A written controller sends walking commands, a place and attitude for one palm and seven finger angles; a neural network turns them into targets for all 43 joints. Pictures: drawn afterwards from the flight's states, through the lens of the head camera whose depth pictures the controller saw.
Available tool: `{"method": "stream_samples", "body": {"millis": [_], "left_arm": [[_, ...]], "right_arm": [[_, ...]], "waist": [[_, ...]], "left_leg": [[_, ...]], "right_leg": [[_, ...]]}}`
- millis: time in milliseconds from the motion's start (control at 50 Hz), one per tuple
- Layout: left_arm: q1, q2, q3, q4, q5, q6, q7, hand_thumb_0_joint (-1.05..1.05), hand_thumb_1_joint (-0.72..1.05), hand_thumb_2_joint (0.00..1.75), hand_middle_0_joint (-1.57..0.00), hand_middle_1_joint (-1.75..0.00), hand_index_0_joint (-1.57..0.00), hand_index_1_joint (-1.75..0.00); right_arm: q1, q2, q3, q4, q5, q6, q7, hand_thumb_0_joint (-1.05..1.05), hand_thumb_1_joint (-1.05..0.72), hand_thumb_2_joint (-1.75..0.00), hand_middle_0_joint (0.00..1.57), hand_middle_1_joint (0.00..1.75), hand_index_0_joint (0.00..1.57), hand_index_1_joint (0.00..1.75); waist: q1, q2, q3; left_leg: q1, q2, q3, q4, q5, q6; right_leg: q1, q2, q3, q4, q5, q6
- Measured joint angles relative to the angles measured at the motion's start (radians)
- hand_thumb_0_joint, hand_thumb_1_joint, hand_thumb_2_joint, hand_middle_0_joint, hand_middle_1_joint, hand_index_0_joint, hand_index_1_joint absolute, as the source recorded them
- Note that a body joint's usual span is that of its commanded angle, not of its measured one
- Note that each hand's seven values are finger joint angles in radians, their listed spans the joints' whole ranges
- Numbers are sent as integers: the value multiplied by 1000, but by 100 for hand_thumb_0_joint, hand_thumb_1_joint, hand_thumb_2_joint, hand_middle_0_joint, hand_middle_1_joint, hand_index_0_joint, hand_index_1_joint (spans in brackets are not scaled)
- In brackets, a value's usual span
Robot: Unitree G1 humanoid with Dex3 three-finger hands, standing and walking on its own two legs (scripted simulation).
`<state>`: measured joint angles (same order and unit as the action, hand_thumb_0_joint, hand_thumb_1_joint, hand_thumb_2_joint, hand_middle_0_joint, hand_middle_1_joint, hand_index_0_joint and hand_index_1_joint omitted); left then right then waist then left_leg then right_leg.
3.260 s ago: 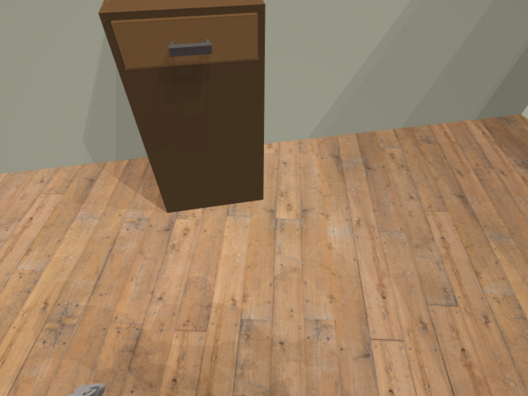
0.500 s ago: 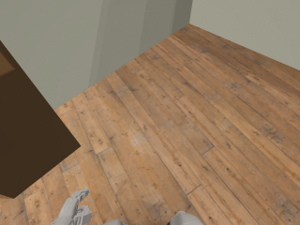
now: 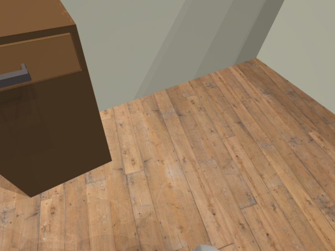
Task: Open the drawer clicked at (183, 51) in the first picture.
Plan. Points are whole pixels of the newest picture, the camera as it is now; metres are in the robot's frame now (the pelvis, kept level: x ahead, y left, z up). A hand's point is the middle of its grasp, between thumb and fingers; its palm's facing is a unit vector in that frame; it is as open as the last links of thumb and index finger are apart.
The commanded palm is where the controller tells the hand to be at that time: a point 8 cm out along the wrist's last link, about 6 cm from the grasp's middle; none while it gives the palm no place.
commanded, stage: turn to face it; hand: left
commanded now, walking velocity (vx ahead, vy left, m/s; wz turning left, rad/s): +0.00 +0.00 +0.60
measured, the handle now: (4, 75) +0.55 +0.53 +0.04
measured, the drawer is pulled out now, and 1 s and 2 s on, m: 0.00 0.00 0.00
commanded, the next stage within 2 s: take the last steps up to it in 0.74 s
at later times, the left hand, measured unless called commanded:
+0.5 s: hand out of the picture +0.03 +0.15 -0.14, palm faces +0.32 -0.90 -0.29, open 7.3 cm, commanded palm none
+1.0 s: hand out of the picture -0.17 +0.13 -0.18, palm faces +0.56 -0.79 -0.23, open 7.4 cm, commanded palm none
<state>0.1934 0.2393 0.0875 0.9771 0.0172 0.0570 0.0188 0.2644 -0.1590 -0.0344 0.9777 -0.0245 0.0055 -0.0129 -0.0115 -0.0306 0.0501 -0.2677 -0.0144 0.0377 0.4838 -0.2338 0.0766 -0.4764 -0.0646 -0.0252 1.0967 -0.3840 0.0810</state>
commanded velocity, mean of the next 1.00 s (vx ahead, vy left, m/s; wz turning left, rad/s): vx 0.05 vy -0.01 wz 0.38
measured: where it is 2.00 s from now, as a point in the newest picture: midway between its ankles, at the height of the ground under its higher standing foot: outside the picture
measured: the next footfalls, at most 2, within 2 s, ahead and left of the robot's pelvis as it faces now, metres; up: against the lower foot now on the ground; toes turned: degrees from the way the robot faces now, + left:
right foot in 0.36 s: +0.06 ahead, -0.16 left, +0.00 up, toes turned +15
left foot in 0.82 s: -0.08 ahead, +0.05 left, +0.00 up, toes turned +34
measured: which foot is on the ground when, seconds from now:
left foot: down 0.00-0.36, up 0.38-0.80, down 0.82-1.00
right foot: up 0.00-0.34, down 0.36-0.82, up 0.84-1.00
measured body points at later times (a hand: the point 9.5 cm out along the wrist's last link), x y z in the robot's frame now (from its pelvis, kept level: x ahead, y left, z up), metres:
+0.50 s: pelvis -0.01 -0.08 +0.00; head +0.01 -0.10 +0.44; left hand +0.01 +0.19 -0.12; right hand +0.14 -0.32 -0.16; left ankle -0.05 +0.06 -0.66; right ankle +0.02 -0.17 -0.74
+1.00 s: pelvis -0.05 -0.04 +0.00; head -0.05 -0.01 +0.45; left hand -0.20 +0.18 -0.16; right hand +0.17 -0.18 -0.13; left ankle -0.11 +0.03 -0.74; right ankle +0.01 -0.18 -0.67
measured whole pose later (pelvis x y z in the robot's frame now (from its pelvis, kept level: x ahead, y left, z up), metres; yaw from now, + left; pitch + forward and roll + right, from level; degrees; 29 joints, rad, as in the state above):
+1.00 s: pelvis -0.05 -0.04 +0.00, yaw +31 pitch -2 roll +0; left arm 0.31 0.26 0.06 1.05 0.03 0.05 0.00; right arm 0.14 -0.17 -0.01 0.97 -0.02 0.00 0.00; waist 0.05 -0.05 0.06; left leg -0.15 0.00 0.07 0.47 -0.29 0.04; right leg -0.42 -0.10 -0.06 1.05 -0.41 0.06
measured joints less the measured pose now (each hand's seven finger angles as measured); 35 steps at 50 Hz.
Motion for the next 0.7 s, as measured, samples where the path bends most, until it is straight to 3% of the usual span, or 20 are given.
{"method": "stream_samples", "body": {"millis": [120, 240, 320, 360, 420, 480, 520, 600, 700], "left_arm": [[-16, 21, 4, -11, -3, 4, 3, 1, 92, 90, -19, -30, -20, -30], [-58, 8, -9, -45, -8, 3, 4, 1, 91, 90, -19, -30, -20, -30], [-76, -15, -26, -81, -14, -9, 3, 1, 91, 90, -20, -30, -20, -30], [-67, -22, -35, -105, -12, -25, 2, 1, 91, 90, -20, -30, -20, -30], [-51, -44, -52, -117, -3, -33, 4, 1, 91, 90, -20, -30, -20, -30], [-23, -56, -59, -117, -2, -32, 3, 1, 91, 90, -20, -30, -20, -30], [-7, -59, -62, -112, -1, -36, 3, 1, 91, 90, -20, -30, -20, -30], [24, -63, -65, -99, 2, -42, 2, 1, 91, 90, -20, -30, -21, -30], [68, -55, -64, -71, 11, -47, -1, 1, 91, 90, -20, -30, -21, -30]], "right_arm": [[-11, -31, -15, -12, 1, 8, 4, 1, -91, -89, 20, 30, 21, 30], [-24, -65, -29, -26, -3, 24, 10, 1, -91, -89, 20, 30, 21, 30], [-31, -89, -40, -37, -4, 40, 15, 1, -91, -89, 20, 30, 21, 30], [-29, -100, -46, -47, 1, 47, 19, 1, -91, -89, 20, 30, 21, 30], [-44, -119, -61, -48, -1, 61, 21, 1, -91, -89, 20, 30, 20, 30], [-51, -129, -66, -49, -5, 70, 34, 1, -91, -90, 20, 30, 20, 30], [-55, -130, -64, -49, -5, 72, 40, 1, -91, -90, 20, 30, 20, 30], [-63, -125, -56, -37, -5, 82, 43, 1, -91, -90, 19, 30, 20, 30], [-98, -113, -40, -16, 2, 87, 39, 1, -91, -90, 19, 30, 20, 30]], "waist": [[-3, 16, 5], [-20, 36, 6], [-29, 58, 1], [-23, 63, -12], [-21, 89, -5], [-22, 88, -3], [-22, 82, 1], [-10, 64, 9], [23, 44, 24]], "left_leg": [[8, -31, -67, -44, 38, -3], [-13, -60, -140, -25, 49, -22], [-42, -79, -194, 11, 47, -49], [-74, -96, -214, 60, 32, -68], [-173, -87, -168, 329, -173, -93], [-246, -50, -99, 587, -161, -112], [-260, -18, -75, 670, -130, -127], [-229, 29, -57, 664, -130, -147], [-137, 51, -30, 487, -198, -149]], "right_leg": [[21, -1, 34, -76, -1, 22], [69, 28, 46, -213, -37, 14], [140, 59, 47, -377, -11, -4], [207, 60, 42, -537, 53, -24], [217, 56, -1, -531, 80, -92], [252, 32, -40, -564, 94, -105], [269, 18, -65, -581, 101, -107], [282, -11, -111, -591, 102, -107], [272, -44, -155, -579, 98, -96]]}}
